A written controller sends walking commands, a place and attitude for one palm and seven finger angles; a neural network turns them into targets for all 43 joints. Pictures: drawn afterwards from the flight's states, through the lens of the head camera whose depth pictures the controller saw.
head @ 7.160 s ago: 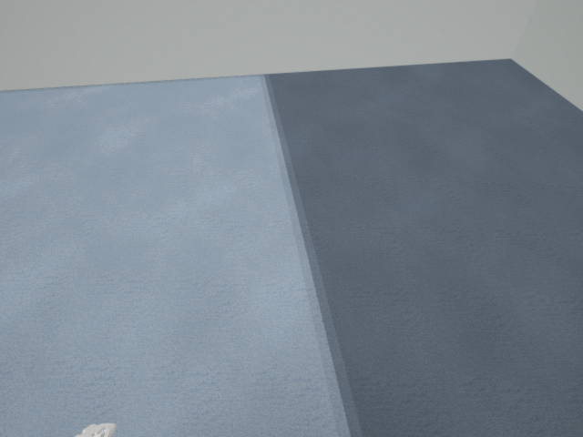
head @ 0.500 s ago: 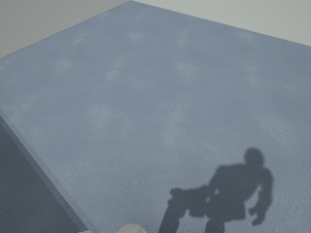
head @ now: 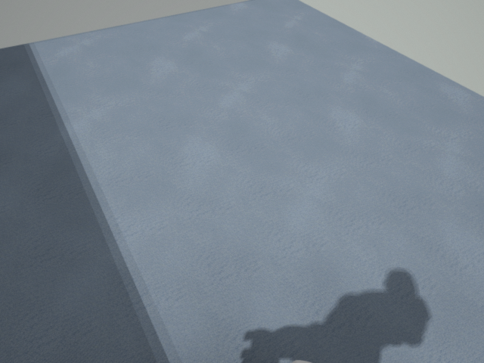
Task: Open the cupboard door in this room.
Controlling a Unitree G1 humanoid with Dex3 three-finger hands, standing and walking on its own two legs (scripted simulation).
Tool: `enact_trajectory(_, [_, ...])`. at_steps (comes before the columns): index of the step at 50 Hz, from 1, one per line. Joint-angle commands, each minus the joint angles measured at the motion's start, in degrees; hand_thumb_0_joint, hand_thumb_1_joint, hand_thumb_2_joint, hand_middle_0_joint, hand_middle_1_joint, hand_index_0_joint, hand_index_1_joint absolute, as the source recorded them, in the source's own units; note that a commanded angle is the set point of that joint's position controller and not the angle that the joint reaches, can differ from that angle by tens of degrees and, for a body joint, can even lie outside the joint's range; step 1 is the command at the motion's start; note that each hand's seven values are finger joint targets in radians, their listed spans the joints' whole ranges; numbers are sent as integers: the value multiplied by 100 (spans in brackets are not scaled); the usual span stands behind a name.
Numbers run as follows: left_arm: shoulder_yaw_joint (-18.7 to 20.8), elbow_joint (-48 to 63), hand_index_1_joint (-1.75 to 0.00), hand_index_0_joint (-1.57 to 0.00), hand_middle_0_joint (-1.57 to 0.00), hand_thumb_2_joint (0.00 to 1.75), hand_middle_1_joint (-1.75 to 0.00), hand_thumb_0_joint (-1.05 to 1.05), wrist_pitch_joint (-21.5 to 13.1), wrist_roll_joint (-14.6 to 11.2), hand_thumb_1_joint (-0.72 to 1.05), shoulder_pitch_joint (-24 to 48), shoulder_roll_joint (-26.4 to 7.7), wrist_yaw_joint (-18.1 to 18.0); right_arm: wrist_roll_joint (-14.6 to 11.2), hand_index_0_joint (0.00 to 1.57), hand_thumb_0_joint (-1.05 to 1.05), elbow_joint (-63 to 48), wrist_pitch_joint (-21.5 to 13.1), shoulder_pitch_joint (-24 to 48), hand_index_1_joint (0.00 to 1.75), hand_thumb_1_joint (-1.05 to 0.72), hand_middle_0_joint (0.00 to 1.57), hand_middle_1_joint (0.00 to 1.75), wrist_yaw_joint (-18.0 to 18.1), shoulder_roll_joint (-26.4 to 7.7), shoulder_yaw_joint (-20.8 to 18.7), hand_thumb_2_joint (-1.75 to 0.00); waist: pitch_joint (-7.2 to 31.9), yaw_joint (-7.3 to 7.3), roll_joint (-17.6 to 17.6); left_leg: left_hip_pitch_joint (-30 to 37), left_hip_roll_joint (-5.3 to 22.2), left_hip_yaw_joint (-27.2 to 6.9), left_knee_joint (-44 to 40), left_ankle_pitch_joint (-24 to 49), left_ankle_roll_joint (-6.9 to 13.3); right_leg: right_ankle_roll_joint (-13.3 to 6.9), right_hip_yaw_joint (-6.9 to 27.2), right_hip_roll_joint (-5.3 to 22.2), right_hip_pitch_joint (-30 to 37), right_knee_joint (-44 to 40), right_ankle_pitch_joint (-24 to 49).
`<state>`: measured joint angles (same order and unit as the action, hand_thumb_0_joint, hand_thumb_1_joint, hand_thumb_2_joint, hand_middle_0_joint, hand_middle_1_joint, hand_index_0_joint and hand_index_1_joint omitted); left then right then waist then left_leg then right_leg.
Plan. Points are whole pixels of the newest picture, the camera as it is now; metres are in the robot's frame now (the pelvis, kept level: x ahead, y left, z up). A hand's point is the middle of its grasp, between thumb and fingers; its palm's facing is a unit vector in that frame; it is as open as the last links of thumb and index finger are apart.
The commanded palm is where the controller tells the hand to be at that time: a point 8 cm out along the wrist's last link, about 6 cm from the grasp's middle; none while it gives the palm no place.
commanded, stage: turn or walk to find it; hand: left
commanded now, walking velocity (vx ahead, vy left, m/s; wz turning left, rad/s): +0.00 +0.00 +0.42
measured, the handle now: out of the picture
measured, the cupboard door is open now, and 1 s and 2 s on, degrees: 0 0 0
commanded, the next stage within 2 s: none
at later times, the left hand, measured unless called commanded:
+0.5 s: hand out of the picture +0.00 +0.15 -0.15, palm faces +0.25 -0.93 -0.27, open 7.4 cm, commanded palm none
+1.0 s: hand out of the picture -0.07 +0.20 -0.16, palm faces +0.45 -0.85 -0.27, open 7.4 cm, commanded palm none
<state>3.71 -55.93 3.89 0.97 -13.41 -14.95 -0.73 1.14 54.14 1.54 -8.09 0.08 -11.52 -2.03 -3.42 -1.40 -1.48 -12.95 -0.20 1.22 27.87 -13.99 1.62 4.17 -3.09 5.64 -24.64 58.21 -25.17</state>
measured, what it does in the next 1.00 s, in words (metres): steps on the spot, turning left: right foot, then left foot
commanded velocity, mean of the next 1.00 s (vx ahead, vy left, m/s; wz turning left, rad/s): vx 0.00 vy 0.00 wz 0.42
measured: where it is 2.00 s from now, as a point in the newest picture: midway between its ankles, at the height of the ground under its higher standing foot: outside the picture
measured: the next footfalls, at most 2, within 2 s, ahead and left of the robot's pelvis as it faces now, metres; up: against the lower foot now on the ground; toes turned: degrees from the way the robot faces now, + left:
right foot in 0.22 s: +0.04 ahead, -0.14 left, +0.00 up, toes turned +2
left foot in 0.68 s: -0.05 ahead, +0.10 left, +0.00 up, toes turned +24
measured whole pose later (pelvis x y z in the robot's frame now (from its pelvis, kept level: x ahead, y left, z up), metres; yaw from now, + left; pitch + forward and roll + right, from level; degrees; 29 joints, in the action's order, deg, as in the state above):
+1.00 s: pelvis -0.05 -0.03 +0.00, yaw +26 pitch +0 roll +0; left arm 3.0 -53.8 3.2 0.6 -10.6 -13.2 -0.8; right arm 1.4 54.6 2.1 -9.8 0.0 -11.5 -2.5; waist -3.2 0.2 0.4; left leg -13.8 -1.1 -1.9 27.6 -13.6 0.7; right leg 4.1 -2.5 3.7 -21.0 46.8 -25.5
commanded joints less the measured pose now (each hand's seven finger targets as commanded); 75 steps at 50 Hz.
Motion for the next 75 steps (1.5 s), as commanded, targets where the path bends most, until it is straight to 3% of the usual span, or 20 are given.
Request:
enact_trajectory(1, [49, 582, -30, -20, -20, 90, -30, 0, -183, -17, 90, 273, -272, -8, 9, 20, 0, -287, -79, -331, 30, -90, 20, 30, 61, -1200, -331, -90, 364, 302, 942, 534, 1385, -1445, -950, 1944, 820, 58, 91, -79, -277, -436, -26])
enact_trajectory(9, [69, 559, -30, -20, -20, 90, -30, 0, -336, -47, 90, -428, -317, -65, -12, 20, 0, -450, -6, -84, 30, -90, 20, 30, 13, -1091, -399, -90, 636, -77, 751, -554, 879, -1639, -134, 1345, 421, -75, 7, -266, 1760, -3382, 1231])
enact_trajectory(11, [222, 625, -30, -20, -20, 90, -30, 0, -426, 88, 90, -497, -1146, -126, -53, 20, 0, -682, -12, -159, 30, -90, 20, 30, -39, -472, -305, -90, 472, -143, -1703, -2175, -409, -333, 1982, -1651, -309, -955, 2209, 1961, 2387, -4353, 1681])
enact_trajectory(12, [250, 698, -30, -20, -20, 90, -30, 0, -425, 23, 90, -388, -1089, -148, 11, 20, 0, -637, 87, -145, 30, -90, 20, 30, -23, -821, -407, -90, 505, -177, -1578, -1905, -132, -651, 3042, -1837, -287, -1265, 2193, 2230, 1602, -4494, 1435])
enact_trajectory(17, [67, 842, -30, -20, -20, 90, -30, 0, -459, 24, 90, 421, -472, -135, 18, 20, 0, -183, 173, -503, 30, -90, 20, 30, -130, -636, -394, -90, 12, 265, -745, -1860, 149, -397, 4196, -617, -462, -974, 511, 1207, 1155, -4207, 1824])
enact_trajectory(27, [164, 385, -30, -20, -20, 90, -30, 0, -413, 87, 90, -359, -831, -117, -57, 20, 0, -241, 110, 122, 30, -90, 20, 30, -101, -474, -237, -90, 331, -176, -979, -1249, 217, 191, 1995, -1323, -519, -1230, 157, 1538, 2023, -3739, 3226])
enact_trajectory(31, [207, 325, -30, -20, -20, 90, -30, 0, -355, 59, 90, -216, -908, -99, -67, 20, 0, -177, 18, -271, 30, -90, 20, 30, -60, -508, -202, -90, 552, 57, -936, -241, 135, 466, 457, -550, -400, -938, -182, 1470, 1707, -3128, 3253])
enact_trajectory(32, [200, 324, -30, -20, -20, 90, -30, 0, -325, 15, 90, -137, -822, -87, -64, 20, 0, -119, -22, -491, 30, -90, 20, 30, -73, -615, -224, -90, 651, 205, -567, 380, 230, 355, -326, 150, -329, -673, -406, 1327, 1319, -2663, 2795])
enact_trajectory(34, [59, 666, -30, -20, -20, 90, -30, 0, -243, -36, 90, -74, -223, -31, 4, 20, 0, -146, -78, -827, 30, -90, 20, 30, -34, -1570, -423, -90, 586, 398, 1943, 1254, 2307, -2172, -1012, 2593, 697, 27, -723, 209, -797, -611, -1017])
enact_trajectory(36, [56, 695, -30, -20, -20, 90, -30, 0, -150, 12, 90, 472, -254, -68, 17, 20, 0, -28, -73, -847, 30, -90, 20, 30, 81, -1494, -415, -90, 519, 496, 1726, 754, 2112, -1951, -987, 2367, 901, -25, 57, 168, -860, 422, -813])
enact_trajectory(40, [78, 419, -30, -20, -20, 90, -30, 0, -177, -6, 90, 121, -302, 25, 3, 20, 0, -277, -115, -92, 30, -90, 20, 30, 98, -1123, -274, -90, 292, 149, 998, 324, 1400, -1117, -963, 2059, 705, 29, 79, 73, -481, 373, 110])
enact_trajectory(51, [28, 574, -30, -20, -20, 90, -30, 0, -307, -58, 90, -188, -213, -43, 14, 20, 0, -370, -19, -132, 30, -90, 20, 30, 41, -1181, -396, -90, 599, 50, 994, 35, 1096, -1663, -294, 2238, 615, -25, -95, -371, 1083, -2705, 763])
enact_trajectory(52, [47, 524, -30, -20, -20, 90, -30, 0, -359, -45, 90, -364, -334, -59, -23, 20, 0, -385, -21, -110, 30, -90, 20, 30, 22, -1089, -395, -90, 651, -41, 714, -299, 878, -1566, -10, 1814, 394, -54, -32, -271, 1651, -3442, 1353])
enact_trajectory(54, [197, 550, -30, -20, -20, 90, -30, 0, -446, 85, 90, -514, -1133, -128, -67, 20, 0, -612, -34, -153, 30, -90, 20, 30, -36, -464, -292, -90, 528, -112, -1532, -2008, -370, -315, 1922, -1557, -302, -907, 2038, 1896, 2504, -4160, 2333])
enact_trajectory(56, [197, 675, -30, -20, -20, 90, -30, 0, -425, 26, 90, -165, -968, -140, -2, 20, 0, -529, 129, 37, 30, -90, 20, 30, -30, -770, -412, -90, 173, -58, -1204, -1884, -73, -715, 3692, -1693, -264, -1308, 1960, 1956, 1234, -4430, 1606])
enact_trajectory(60, [58, 805, -30, -20, -20, 90, -30, 0, -467, 32, 90, 336, -536, -133, 14, 20, 0, -204, 162, -419, 30, -90, 20, 30, -122, -650, -372, -90, 174, 239, -785, -1851, 132, -381, 4156, -735, -467, -1012, 470, 1227, 1405, -4056, 2332])
enact_trajectory(69, [161, 431, -30, -20, -20, 90, -30, 0, -409, 96, 90, -368, -898, -110, -65, 20, 0, -319, 94, 226, 30, -90, 20, 30, -106, -484, -216, -90, 340, -166, -1000, -1189, 154, 231, 1940, -1298, -501, -1207, 103, 1480, 2014, -3582, 3691])
enact_trajectory(73, [202, 375, -30, -20, -20, 90, -30, 0, -352, 43, 90, -189, -935, -96, -61, 20, 0, -206, -5, -255, 30, -90, 20, 30, -78, -563, -201, -90, 619, 104, -859, -126, 120, 460, 153, -239, -390, -809, -320, 1358, 1789, -2849, 3465])
enact_trajectory(74, [190, 406, -30, -20, -20, 90, -30, 0, -312, -15, 90, -170, -816, -84, -45, 20, 0, -161, -65, -481, 30, -90, 20, 30, -86, -805, -248, -90, 745, 255, -316, 641, 377, 167, -535, 578, -278, -523, -524, 1177, 1205, -2206, 2854])
enact_trajectory(75, [148, 566, -30, -20, -20, 90, -30, 0, -266, -52, 90, -297, -453, -46, 3, 20, 0, -199, -115, -632, 30, -90, 20, 30, -67, -1394, -381, -90, 819, 303, 1390, 1427, 1695, -1595, -755, 2122, 282, -86, -815, 447, -217, -1115, 592])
